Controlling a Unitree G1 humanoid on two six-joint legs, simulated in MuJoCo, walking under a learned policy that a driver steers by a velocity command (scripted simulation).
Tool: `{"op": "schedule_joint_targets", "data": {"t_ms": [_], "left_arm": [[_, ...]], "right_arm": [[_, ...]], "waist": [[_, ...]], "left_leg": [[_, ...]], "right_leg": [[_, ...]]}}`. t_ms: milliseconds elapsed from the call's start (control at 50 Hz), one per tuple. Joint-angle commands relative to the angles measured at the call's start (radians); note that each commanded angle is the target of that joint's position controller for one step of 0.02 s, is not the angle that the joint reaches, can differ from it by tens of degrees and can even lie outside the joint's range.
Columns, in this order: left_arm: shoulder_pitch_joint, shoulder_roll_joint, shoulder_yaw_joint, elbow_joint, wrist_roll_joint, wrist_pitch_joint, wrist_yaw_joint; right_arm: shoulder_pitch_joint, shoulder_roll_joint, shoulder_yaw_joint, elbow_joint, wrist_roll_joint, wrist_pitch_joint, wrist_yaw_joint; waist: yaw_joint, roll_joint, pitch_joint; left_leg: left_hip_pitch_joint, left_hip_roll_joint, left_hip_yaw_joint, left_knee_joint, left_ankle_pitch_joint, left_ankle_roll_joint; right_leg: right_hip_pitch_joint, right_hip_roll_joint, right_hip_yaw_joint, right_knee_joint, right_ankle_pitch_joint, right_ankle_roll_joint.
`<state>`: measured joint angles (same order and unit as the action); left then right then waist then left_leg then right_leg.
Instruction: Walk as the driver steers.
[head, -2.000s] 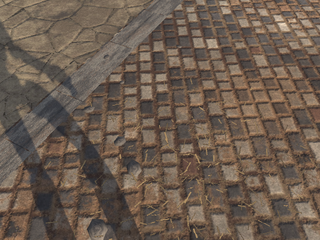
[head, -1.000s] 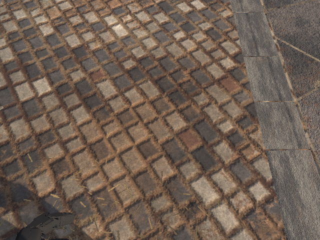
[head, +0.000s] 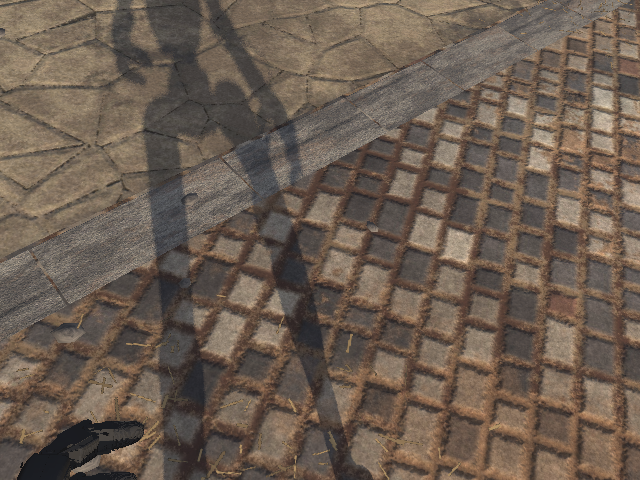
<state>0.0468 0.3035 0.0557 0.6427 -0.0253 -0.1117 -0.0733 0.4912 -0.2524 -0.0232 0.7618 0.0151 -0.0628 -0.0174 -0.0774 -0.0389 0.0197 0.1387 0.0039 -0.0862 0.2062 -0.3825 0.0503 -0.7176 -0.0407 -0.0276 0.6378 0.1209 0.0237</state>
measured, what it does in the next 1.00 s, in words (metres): walks ahead, turning right: right foot, then left foot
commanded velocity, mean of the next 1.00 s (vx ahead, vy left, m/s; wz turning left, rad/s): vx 0.62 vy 0.00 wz -0.75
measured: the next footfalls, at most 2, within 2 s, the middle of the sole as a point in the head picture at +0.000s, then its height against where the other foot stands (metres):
right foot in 0.14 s outside the picture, level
left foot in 0.58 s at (276, 342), level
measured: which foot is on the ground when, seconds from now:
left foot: down 0.00-0.16, up 0.18-0.56, down 0.58-1.00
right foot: up 0.00-0.12, down 0.14-0.58, up 0.60-0.98, down 1.00-1.00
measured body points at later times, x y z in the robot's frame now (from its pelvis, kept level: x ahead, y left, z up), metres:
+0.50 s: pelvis +0.44 -0.04 +0.00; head +0.46 -0.05 +0.45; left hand +0.52 +0.23 -0.12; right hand +0.64 -0.33 -0.03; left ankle +0.72 +0.06 -0.68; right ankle +0.31 -0.10 -0.73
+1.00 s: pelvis +0.68 -0.10 -0.01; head +0.69 -0.15 +0.44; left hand +1.04 -0.08 -0.06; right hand +0.53 -0.40 -0.13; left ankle +0.75 +0.03 -0.73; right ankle +0.67 -0.23 -0.74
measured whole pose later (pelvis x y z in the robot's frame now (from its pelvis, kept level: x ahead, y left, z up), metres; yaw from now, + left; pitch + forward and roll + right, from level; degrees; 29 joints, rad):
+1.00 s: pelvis +0.68 -0.10 -0.01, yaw -50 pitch +0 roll +4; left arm 0.10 0.37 0.09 0.54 -0.02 0.08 -0.04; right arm 0.15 -0.35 -0.10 0.75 0.03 -0.04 0.00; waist -0.04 0.00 0.10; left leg -0.14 0.08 0.28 0.53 -0.35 -0.05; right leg -0.45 -0.06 -0.04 0.63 -0.15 -0.04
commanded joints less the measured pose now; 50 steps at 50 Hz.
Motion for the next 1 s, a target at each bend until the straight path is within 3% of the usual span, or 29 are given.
{"op": "schedule_joint_targets", "data": {"t_ms": [20, 60, 100, 120, 140, 160, 180, 200, 220, 240, 260, 280, 340, 400, 440, 520, 540, 560, 580, 600, 620, 640, 660, 680, 720, 760, 860, 960, 1000], "left_arm": [[-0.236, 0.052, -0.003, -0.114, -0.02, -0.019, -0.021], [-0.222, 0.067, 0.001, -0.117, -0.021, -0.018, -0.029], [-0.124, 0.108, 0.02, -0.11, -0.024, -0.003, -0.018], [0.034, 0.141, 0.037, -0.076, -0.032, 0.01, -0.008], [0.271, 0.173, 0.054, -0.016, -0.032, 0.028, 0.006], [0.464, 0.208, 0.066, 0.035, -0.021, 0.045, 0.022], [0.473, 0.243, 0.074, 0.05, -0.027, 0.032, 0.017], [0.445, 0.155, 0.058, 0.04, -0.005, 0.031, 0.028], [0.425, 0.156, 0.055, 0.033, 0.016, 0.026, 0.037], [0.377, 0.162, 0.055, 0.03, 0.024, 0.015, 0.037], [0.32, 0.14, 0.047, 0.019, 0.03, 0.005, 0.038], [0.273, 0.122, 0.037, 0.002, 0.038, 0.005, 0.042], [0.246, 0.09, 0.025, 0.001, 0.002, 0.011, 0.056], [0.25, 0.128, 0.039, 0.001, -0.013, 0.012, 0.083], [0.303, 0.153, 0.051, 0.02, -0.023, 0.017, 0.09], [0.387, 0.14, 0.061, 0.063, -0.032, 0.064, 0.105], [0.376, 0.141, 0.064, 0.058, -0.027, 0.077, 0.107], [0.345, 0.137, 0.063, 0.043, -0.023, 0.084, 0.104], [0.339, 0.059, 0.039, 0.01, 0.003, 0.088, 0.1], [0.565, -0.068, 0.0, -0.008, -0.001, 0.087, 0.089], [0.59, 0.065, 0.006, -0.013, -0.016, 0.093, 0.084], [0.441, 0.125, 0.025, -0.029, -0.025, 0.105, 0.089], [0.339, 0.16, 0.037, -0.05, -0.019, 0.117, 0.096], [0.283, 0.173, 0.047, -0.064, -0.001, 0.127, 0.099], [0.278, 0.11, 0.04, -0.087, -0.007, 0.147, 0.091], [0.232, 0.061, 0.026, -0.115, -0.002, 0.155, 0.09], [0.193, 0.088, 0.033, -0.111, 0.003, 0.17, 0.055], [0.106, 0.148, 0.062, -0.148, 0.004, 0.192, 0.03], [0.256, 0.207, 0.1, -0.11, 0.01, 0.186, 0.049]], "right_arm": [[0.013, -0.178, -0.043, -0.007, 0.007, -0.023, -0.004], [0.008, -0.194, -0.043, 0.009, -0.011, -0.021, -0.002], [0.003, -0.232, -0.051, 0.015, -0.044, -0.009, -0.01], [-0.012, -0.245, -0.055, 0.013, -0.063, 0.002, -0.014], [-0.07, -0.253, -0.056, -0.003, -0.065, 0.012, -0.019], [-0.074, -0.201, -0.044, -0.041, -0.073, 0.002, -0.021], [0.025, -0.07, -0.001, -0.051, -0.03, -0.036, 0.006], [-0.095, -0.187, -0.016, -0.088, 0.006, -0.08, 0.025], [-0.218, -0.187, -0.011, -0.133, 0.035, -0.105, 0.033], [-0.28, -0.162, 0.002, -0.156, 0.018, -0.122, 0.03], [-0.295, -0.151, -0.001, -0.153, -0.009, -0.124, 0.024], [-0.269, -0.142, 0.0, -0.147, -0.017, -0.114, 0.025], [-0.269, -0.132, 0.001, -0.157, -0.035, -0.086, 0.02], [-0.455, -0.097, 0.018, -0.235, -0.053, -0.093, 0.022], [-0.517, -0.082, 0.016, -0.258, -0.039, -0.095, 0.026], [-0.553, -0.152, -0.028, -0.28, -0.013, -0.093, 0.016], [-0.508, -0.174, -0.045, -0.273, -0.01, -0.095, 0.011], [-0.386, -0.192, -0.061, -0.255, -0.014, -0.098, 0.008], [-0.185, -0.221, -0.07, -0.229, -0.024, -0.093, 0.005], [-0.119, -0.304, -0.078, -0.215, -0.057, -0.074, 0.012], [-0.124, -0.283, -0.086, -0.195, -0.033, -0.051, 0.021], [-0.202, -0.18, -0.064, -0.233, -0.037, -0.032, 0.006], [-0.278, -0.137, -0.048, -0.233, -0.041, -0.013, -0.001], [-0.318, -0.127, -0.044, -0.225, -0.04, -0.003, -0.003], [-0.363, -0.129, -0.05, -0.182, -0.041, -0.006, -0.003], [-0.39, -0.149, -0.063, -0.148, -0.033, -0.012, -0.003], [-0.476, -0.213, -0.087, -0.125, -0.005, -0.005, -0.001], [-0.44, -0.254, -0.109, -0.093, 0.025, 0.007, 0.022], [-0.393, -0.217, -0.103, -0.076, 0.027, 0.019, 0.029]], "waist": [[-0.032, 0.178, 0.176], [-0.005, 0.183, 0.129], [0.063, 0.234, 0.0], [0.146, 0.257, -0.098], [0.271, 0.214, -0.198], [0.299, 0.044, -0.298], [0.192, -0.337, -0.433], [0.242, -0.187, -0.403], [0.23, -0.105, -0.243], [0.173, 0.071, -0.134], [0.123, 0.122, -0.084], [0.072, 0.088, -0.039], [0.027, 0.049, 0.079], [0.08, 0.028, 0.152], [0.127, 0.02, 0.106], [0.151, -0.03, 0.062], [0.118, -0.046, 0.012], [0.038, -0.048, -0.083], [-0.037, -0.021, -0.276], [0.069, 0.395, -0.49], [0.072, 0.438, -0.583], [0.029, 0.32, -0.419], [0.028, 0.19, -0.269], [0.042, 0.133, -0.175], [0.093, 0.167, -0.076], [0.096, 0.184, -0.049], [0.11, 0.13, -0.093], [0.094, 0.112, -0.056], [0.165, 0.013, -0.111]], "left_leg": [[-0.129, 0.202, 0.014, -0.168, 0.283, 0.124], [-0.026, 0.222, 0.072, -0.09, 0.639, 0.102], [0.07, 0.23, 0.119, 0.097, 1.215, 0.075], [0.067, 0.233, 0.137, 0.286, 1.449, 0.064], [-0.076, 0.212, 0.167, 0.574, 1.525, 0.036], [-0.471, 0.146, 0.129, 0.949, 1.073, 0.004], [-0.811, -0.091, 0.02, 1.359, -0.002, -0.068], [-0.901, -0.06, -0.106, 1.375, 0.019, -0.023], [-0.917, -0.018, -0.107, 1.333, 0.025, -0.004], [-0.881, 0.011, -0.096, 1.219, 0.047, 0.013], [-0.82, 0.044, -0.099, 1.117, 0.065, 0.018], [-0.77, 0.056, -0.105, 1.074, 0.071, 0.012], [-0.754, 0.083, -0.066, 0.9, 0.062, -0.046], [-0.606, 0.043, 0.008, 0.571, 0.354, -0.104], [-0.409, -0.003, 0.02, 0.437, 0.556, -0.125], [-0.414, -0.053, -0.033, 0.235, 0.511, -0.132], [-0.367, -0.06, -0.026, 0.219, 0.473, -0.117], [-0.239, -0.032, -0.02, 0.205, 0.513, -0.091], [0.04, 0.131, -0.111, 0.322, 0.556, -0.024], [0.397, 0.503, -0.594, 0.339, 0.826, 0.183], [0.38, 0.522, -0.767, 0.283, 0.5, 0.209], [0.252, 0.428, -0.562, 0.248, 0.436, 0.168], [0.081, 0.374, -0.369, 0.231, 0.547, 0.134], [-0.057, 0.323, -0.255, 0.219, 0.667, 0.122], [-0.252, 0.27, -0.106, 0.147, 0.691, 0.116], [-0.302, 0.292, -0.039, 0.083, 0.716, 0.144], [-0.319, 0.299, 0.142, 0.068, 0.608, 0.123], [-0.255, 0.299, 0.237, 0.203, 0.588, 0.068], [-0.352, 0.221, 0.304, 0.506, 0.593, -0.01]], "right_leg": [[0.025, 0.019, -0.049, -0.129, 0.057, -0.054], [0.066, 0.061, -0.077, -0.151, 0.006, -0.1], [0.203, 0.143, -0.132, -0.078, -0.107, -0.139], [0.365, 0.173, -0.145, -0.023, -0.156, -0.163], [0.655, 0.167, -0.125, -0.016, -0.15, -0.19], [1.055, 0.055, 0.123, 0.051, -0.396, -0.251], [1.284, -0.212, 0.796, -0.193, -0.843, -0.466], [1.244, -0.204, 0.967, -0.361, -0.998, -0.412], [1.089, -0.192, 0.852, -0.383, -0.865, -0.371], [0.894, -0.156, 0.774, -0.409, -0.722, -0.352], [0.748, -0.117, 0.684, -0.416, -0.602, -0.35], [0.63, -0.074, 0.635, -0.436, -0.558, -0.363], [0.411, -0.032, 0.549, -0.496, -0.519, -0.378], [0.186, 0.056, 0.412, -0.516, -0.415, -0.323], [0.119, 0.058, 0.406, -0.506, -0.445, -0.268], [0.423, 0.073, 0.491, -0.264, -0.268, -0.171], [0.48, 0.076, 0.496, -0.152, -0.151, -0.139], [0.501, 0.11, 0.462, 0.034, -0.035, -0.087], [0.405, 0.13, 0.404, 0.331, -0.189, -0.039], [0.088, 0.257, 0.28, 0.714, -0.902, 0.016], [0.018, 0.1, 0.252, 0.881, -0.776, 0.03], [-0.042, 0.057, 0.204, 0.886, -0.684, 0.045], [-0.043, 0.025, 0.145, 0.846, -0.607, 0.057], [-0.015, -0.002, 0.126, 0.811, -0.584, 0.066], [0.07, -0.047, 0.098, 0.669, -0.571, 0.056], [0.086, -0.066, 0.072, 0.532, -0.543, 0.06], [0.265, -0.073, 0.041, 0.229, -0.252, 0.006], [0.352, -0.02, -0.042, 0.028, -0.302, -0.061], [0.604, 0.047, -0.032, -0.115, -0.165, -0.137]]}}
